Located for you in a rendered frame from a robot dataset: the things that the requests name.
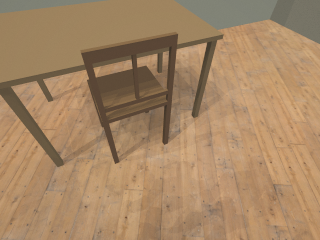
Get chair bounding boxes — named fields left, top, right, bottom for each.
left=80, top=32, right=178, bottom=164

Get table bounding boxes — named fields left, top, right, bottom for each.
left=0, top=0, right=224, bottom=167

